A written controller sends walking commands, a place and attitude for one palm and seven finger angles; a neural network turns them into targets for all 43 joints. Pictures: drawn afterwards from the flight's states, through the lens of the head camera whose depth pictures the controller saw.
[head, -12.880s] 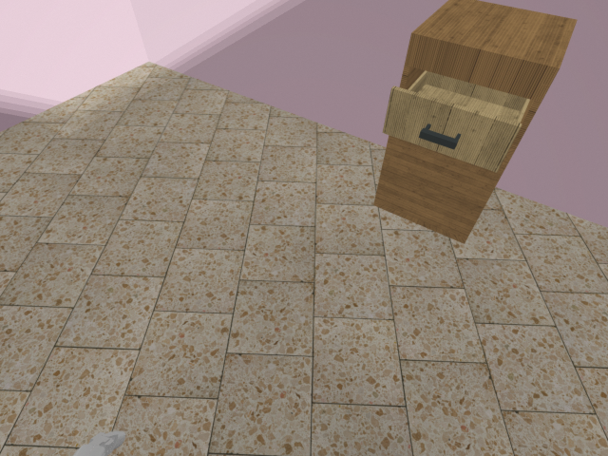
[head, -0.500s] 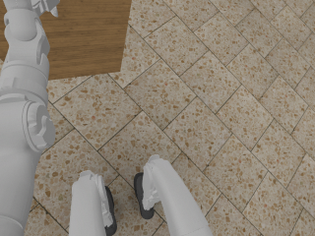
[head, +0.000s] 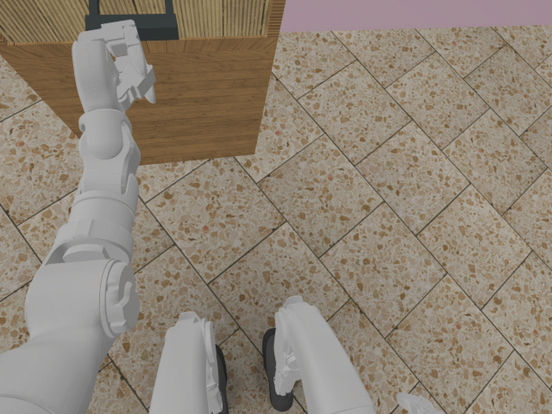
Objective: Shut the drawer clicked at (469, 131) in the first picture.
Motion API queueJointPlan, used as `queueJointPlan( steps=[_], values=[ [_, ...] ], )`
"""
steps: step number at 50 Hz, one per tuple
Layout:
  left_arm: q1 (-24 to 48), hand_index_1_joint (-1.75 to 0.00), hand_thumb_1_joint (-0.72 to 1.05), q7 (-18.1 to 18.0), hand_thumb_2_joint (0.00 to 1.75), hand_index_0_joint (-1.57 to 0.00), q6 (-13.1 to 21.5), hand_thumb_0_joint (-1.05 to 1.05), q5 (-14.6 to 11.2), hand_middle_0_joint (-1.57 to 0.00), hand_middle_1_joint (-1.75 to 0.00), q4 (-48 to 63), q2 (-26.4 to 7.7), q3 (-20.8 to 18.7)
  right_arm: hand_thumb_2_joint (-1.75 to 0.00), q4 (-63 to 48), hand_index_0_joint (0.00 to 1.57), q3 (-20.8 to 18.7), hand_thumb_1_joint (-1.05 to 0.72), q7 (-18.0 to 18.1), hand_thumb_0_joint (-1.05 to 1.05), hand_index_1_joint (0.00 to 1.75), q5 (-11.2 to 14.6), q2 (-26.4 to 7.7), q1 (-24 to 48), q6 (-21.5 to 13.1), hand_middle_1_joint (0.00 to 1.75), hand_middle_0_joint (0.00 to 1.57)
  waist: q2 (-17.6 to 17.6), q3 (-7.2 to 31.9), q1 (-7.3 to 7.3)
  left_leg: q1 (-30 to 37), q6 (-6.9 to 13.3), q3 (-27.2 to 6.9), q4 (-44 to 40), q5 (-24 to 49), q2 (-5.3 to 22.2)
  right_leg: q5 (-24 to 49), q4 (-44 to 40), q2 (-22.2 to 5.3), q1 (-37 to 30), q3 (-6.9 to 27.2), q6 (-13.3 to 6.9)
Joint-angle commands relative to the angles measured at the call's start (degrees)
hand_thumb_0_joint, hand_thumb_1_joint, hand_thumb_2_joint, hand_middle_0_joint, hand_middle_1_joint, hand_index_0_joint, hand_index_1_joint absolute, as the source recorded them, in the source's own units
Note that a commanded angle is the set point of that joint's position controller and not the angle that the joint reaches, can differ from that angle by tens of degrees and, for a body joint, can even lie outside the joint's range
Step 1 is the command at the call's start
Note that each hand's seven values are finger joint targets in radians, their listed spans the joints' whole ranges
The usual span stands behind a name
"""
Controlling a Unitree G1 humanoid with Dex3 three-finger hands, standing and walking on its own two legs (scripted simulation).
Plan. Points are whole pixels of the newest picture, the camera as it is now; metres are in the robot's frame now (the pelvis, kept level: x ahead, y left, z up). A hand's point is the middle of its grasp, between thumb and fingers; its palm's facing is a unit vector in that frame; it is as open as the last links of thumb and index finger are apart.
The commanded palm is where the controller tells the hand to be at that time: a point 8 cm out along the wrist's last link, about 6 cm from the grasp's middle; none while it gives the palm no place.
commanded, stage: draw the hand back to the body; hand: left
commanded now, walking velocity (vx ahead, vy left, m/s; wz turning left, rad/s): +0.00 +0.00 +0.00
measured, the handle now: (133, 14) +0.65 +0.14 +0.00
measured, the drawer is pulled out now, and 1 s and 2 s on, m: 0.00 0.00 0.00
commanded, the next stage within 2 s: step back with the hand held close in 1.30 s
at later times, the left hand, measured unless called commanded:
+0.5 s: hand (42, 177) +0.37 +0.15 +0.16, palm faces +0.03 -0.99 -0.14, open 3.3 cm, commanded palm +0.33 +0.21 +0.18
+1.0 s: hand out of the picture +0.25 +0.24 +0.30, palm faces +0.32 -0.88 -0.35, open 3.3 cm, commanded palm +0.19 +0.28 +0.33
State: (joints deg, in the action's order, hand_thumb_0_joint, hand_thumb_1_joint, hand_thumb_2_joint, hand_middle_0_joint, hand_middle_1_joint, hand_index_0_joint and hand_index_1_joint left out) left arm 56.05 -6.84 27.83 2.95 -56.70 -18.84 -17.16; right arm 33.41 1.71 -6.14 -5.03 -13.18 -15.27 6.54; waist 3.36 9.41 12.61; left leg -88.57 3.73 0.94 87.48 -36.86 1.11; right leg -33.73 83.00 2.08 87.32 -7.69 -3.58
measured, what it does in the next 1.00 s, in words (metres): rises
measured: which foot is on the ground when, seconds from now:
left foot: down 0.00-1.00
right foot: down 0.00-1.00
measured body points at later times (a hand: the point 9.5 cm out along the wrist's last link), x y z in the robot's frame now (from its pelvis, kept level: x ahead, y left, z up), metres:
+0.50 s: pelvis +0.03 +0.00 +0.12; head +0.09 +0.00 +0.57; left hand +0.36 +0.21 +0.17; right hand +0.20 -0.25 +0.03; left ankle +0.01 +0.08 -0.56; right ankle +0.03 -0.09 -0.56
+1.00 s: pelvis +0.05 +0.01 +0.18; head +0.03 -0.01 +0.63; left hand +0.22 +0.28 +0.32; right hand +0.26 -0.19 +0.10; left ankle +0.01 +0.08 -0.56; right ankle +0.03 -0.09 -0.56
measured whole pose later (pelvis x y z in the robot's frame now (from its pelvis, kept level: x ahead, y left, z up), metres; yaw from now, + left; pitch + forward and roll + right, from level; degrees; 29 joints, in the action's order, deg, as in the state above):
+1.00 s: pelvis +0.05 +0.01 +0.18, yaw +3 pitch -2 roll -1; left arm -24.7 -5.1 1.6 -4.2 19.1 -19.0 -9.2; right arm 31.5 3.6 4.0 1.5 -13.0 -10.8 -1.7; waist 3.9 1.2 -2.5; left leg -7.7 3.5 2.2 26.9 -17.6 -2.4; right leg -15.9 25.3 1.8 7.7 -2.8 -1.7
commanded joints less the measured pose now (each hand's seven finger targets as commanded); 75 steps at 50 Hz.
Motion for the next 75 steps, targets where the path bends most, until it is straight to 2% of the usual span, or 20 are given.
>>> queueJointPlan(
  steps=[1,5,8,12,16,21,22,30,34,38,44,48,51,56,58,61,68,71,72,75],
  values=[
    [4.53,-1.6,0.9,1.78,0.9,-1.4,1.34,0.0,-3.35,-1.4,-1.6,26.41,-7.16,1.4,-0.9,-5.53,0.2,-4.44,-0.9,0.11,0.0,0.3,2.1,-10.51,-12.94,0.96,0.3,0.2,12.42,52.65,-4.85,44.1,-3.64,-6.17,-12.74,46.81,0.3,39.86,-11.51,-0.03,-35.53,6.85,1.72],
    [-8.39,-1.6,0.9,3.71,0.9,-1.4,-5.98,0.0,-7.98,-1.4,-1.6,38.1,-2.65,5.17,-0.9,-8.07,0.2,-4.58,-0.9,1.49,0.0,0.3,5.13,-9.91,-10.32,0.63,0.3,0.2,-0.82,44.75,-4.9,39.36,-1.71,-3.99,-19.46,39.15,-0.47,46.08,-18.65,-0.38,-50.65,7.69,2.82],
    [-12.35,-1.6,0.9,3.57,0.9,-1.4,-7.08,0.0,-10.34,-1.4,-1.6,43.04,-0.37,6.87,-0.9,-7.7,0.2,-4.19,-0.9,3.53,0.0,0.3,6.28,-8.99,-8.64,-1.63,0.3,0.2,-4.4,37.14,-4.44,38.01,-1.32,-2.73,-23.06,32.61,-1.06,44.5,-23.29,-0.88,-54.66,8.81,3.65],
    [-15.35,-1.6,0.9,3.34,0.9,-1.4,-3.17,0.0,-9.98,-1.4,-1.6,43.71,1.52,9.87,-0.9,-5.31,0.2,-3.81,-0.9,5.29,0.0,0.3,5.97,-8.29,-7.21,-4.61,0.3,0.2,-2.34,25.65,-3.92,42.0,-1.56,-1.89,-25.98,29.24,-1.2,36.79,-26.87,-0.94,-51.1,8.82,3.51],
    [-23.43,-1.6,0.9,6.78,0.9,-1.4,-2.32,0.0,-9.17,-1.4,-1.6,38.44,2.68,12.63,-0.9,-5.81,0.2,-3.69,-0.9,5.2,0.0,0.3,6.34,-8.42,-4.95,-5.25,0.3,0.2,1.31,17.02,-5.54,45.76,-1.75,-1.83,-29.22,27.15,-1.48,30.09,-30.03,-0.77,-48.94,8.25,2.47],
    [-35.09,-1.6,0.9,10.23,0.9,-1.4,-6.41,0.0,-12.24,-1.4,-1.6,45.8,0.11,10.56,-0.9,-11.51,0.2,-3.38,-0.9,5.69,0.0,0.3,7.57,-8.72,-1.29,-4.79,0.3,0.2,2.05,18.84,-10.06,53.86,-2.04,-1.82,-36.06,31.46,-1.72,32.78,-33.78,-0.85,-58.39,7.24,1.93],
    [-39.56,-1.6,0.9,6.78,0.9,-1.4,-10.48,0.0,-7.02,-1.4,-1.6,49.45,-5.67,11.28,-0.9,-12.69,0.2,-3.48,-0.9,6.53,0.0,0.3,8.2,-7.25,1.55,-2.24,0.3,0.2,2.5,22.89,-12.61,60.24,-2.54,-1.29,-40.88,33.73,-1.03,33.15,-36.62,-2.31,-64.55,9.74,1.5],
    [-45.43,-1.6,0.9,-0.73,0.9,-1.4,-19.74,0.0,-6.4,-1.4,-1.6,63.05,-6.33,10.84,-0.9,-14.89,0.2,-1.16,-0.9,11.49,0.0,0.3,8.31,-6.43,7.64,-2.94,0.3,0.2,-4.91,4.09,-11.2,65.13,-1.39,-2.43,-52.23,24.74,0.33,24.37,-48.8,-3.01,-68.19,8.92,2.18],
    [-51.1,-1.6,0.9,-0.7,0.9,-1.4,-21.27,0.0,-6.2,-1.4,-1.6,67.82,-5.23,11.21,-0.9,-13.55,0.2,-0.55,-0.9,11.99,0.0,0.3,8.14,-6.0,8.75,-5.59,0.3,0.2,0.92,4.28,-12.63,74.34,-1.85,-3.25,-56.6,28.94,0.45,26.17,-52.18,-2.85,-71.73,7.91,1.56],
    [-61.65,-1.6,0.9,0.05,0.9,-1.4,-22.26,0.0,-6.8,-1.4,-1.6,74.84,-4.25,11.25,-0.9,-12.68,0.2,-0.22,-0.9,11.37,0.0,0.3,7.77,-6.0,9.83,-8.17,0.3,0.2,-1.05,1.49,-13.49,79.4,-2.18,-4.37,-60.3,33.58,1.31,28.72,-55.6,-2.68,-74.94,7.02,1.61],
    [-71.21,-1.6,0.9,0.46,0.9,-1.4,-22.51,0.0,-7.26,-1.4,-1.6,83.78,-8.52,3.42,-0.9,-11.14,0.2,-0.44,-0.9,10.72,0.0,0.3,6.74,-5.93,10.93,-10.18,0.3,0.2,-3.33,-3.45,-14.67,81.2,-2.37,-3.9,-63.73,37.51,1.58,32.05,-59.45,-2.53,-79.0,6.9,1.56],
    [-74.37,-1.6,0.9,0.49,0.9,-1.4,-21.94,0.0,-7.41,-1.4,-1.6,92.06,-10.38,-0.43,-0.9,-10.61,0.2,-0.61,-0.9,10.27,0.0,0.3,6.29,-5.5,10.68,-11.57,0.3,0.2,3.15,-3.05,-15.14,83.63,-3.11,-4.09,-64.67,41.06,1.57,33.25,-60.48,-2.63,-80.98,7.22,1.28],
    [-78.24,-1.6,0.9,0.47,0.9,-1.4,-21.54,0.0,-7.57,-1.4,-1.6,96.5,-10.74,-1.95,-0.9,-10.16,0.2,-0.89,-0.9,9.84,0.0,0.3,6.04,-5.78,10.45,-13.0,0.3,0.2,3.71,-2.78,-15.37,84.84,-3.31,-4.32,-64.54,43.79,1.79,34.39,-61.14,-2.49,-81.73,7.37,1.37],
    [-84.42,-1.6,0.9,0.16,0.9,-1.4,-20.96,0.0,-8.03,-1.4,-1.6,99.29,-12.48,-6.98,-0.9,-9.5,0.2,-1.77,-0.9,9.6,0.0,0.3,6.1,-5.93,10.79,-14.43,0.3,0.2,-0.44,-4.8,-16.07,83.98,-3.13,-3.87,-64.55,42.65,1.88,35.06,-61.92,-2.29,-82.01,7.53,1.4],
    [-84.62,-1.6,0.9,0.75,0.9,-1.4,-21.39,0.0,-7.91,-1.4,-1.6,93.34,-7.7,-3.23,-0.9,-8.57,0.2,-1.87,-0.9,9.49,0.0,0.3,6.18,-6.02,10.51,-13.87,0.3,0.2,-3.14,-10.01,-14.86,82.62,-2.52,-3.35,-65.11,37.03,1.83,31.88,-62.68,-2.43,-79.07,7.44,1.67],
    [-81.95,-1.6,0.9,0.82,0.9,-1.4,-21.26,0.0,-7.5,-1.4,-1.6,90.51,-6.37,-1.8,-0.9,-8.07,0.2,-2.27,-0.9,9.87,0.0,0.3,6.31,-6.69,10.51,-13.43,0.3,0.2,-3.81,-13.33,-14.34,81.13,-1.93,-3.76,-65.64,31.57,1.55,27.26,-63.61,-2.48,-77.03,7.49,1.71],
    [-81.17,-1.6,0.9,-0.51,0.9,-1.4,-19.69,0.0,-7.11,-1.4,-1.6,100.03,-11.52,-5.23,-0.9,-8.95,0.2,-1.69,-0.9,10.47,0.0,0.3,5.63,-6.06,10.99,-15.54,0.3,0.2,3.83,-2.85,-16.29,83.18,-2.07,-3.69,-65.42,34.74,0.76,30.77,-61.78,-3.34,-83.43,8.43,1.25],
    [-81.71,-1.6,0.9,-0.8,0.9,-1.4,-19.98,0.0,-6.87,-1.4,-1.6,99.35,-12.09,-5.87,-0.9,-8.31,0.2,-1.61,-0.9,10.49,0.0,0.3,5.65,-5.89,11.35,-16.46,0.3,0.2,3.06,-5.98,-16.38,82.27,-2.51,-4.01,-65.5,35.94,0.92,31.23,-62.26,-2.96,-82.48,8.36,1.02],
    [-75.24,-1.6,0.9,-1.24,0.9,-1.4,-17.21,0.0,-7.05,-1.4,-1.6,102.22,-18.15,-13.7,-0.9,-9.87,0.2,-2.16,-0.9,10.55,0.0,0.3,5.65,-7.14,10.72,-15.11,0.3,0.2,0.16,-13.23,-13.38,76.42,-1.02,-5.71,-65.05,28.83,2.03,31.32,-65.49,-6.43,-76.08,16.39,0.78],
    [-84.06,-1.6,0.9,-0.51,0.9,-1.4,-16.72,0.0,-6.34,-1.4,-1.6,91.15,-9.78,-7.62,-0.9,-8.15,0.2,-2.82,-0.9,10.32,0.0,0.3,5.19,-6.38,10.23,-13.08,0.3,0.2,-4.23,-14.16,-12.33,78.21,-0.73,-5.68,-63.96,27.51,1.88,27.48,-67.76,-7.91,-71.84,16.85,0.77]
  ],
)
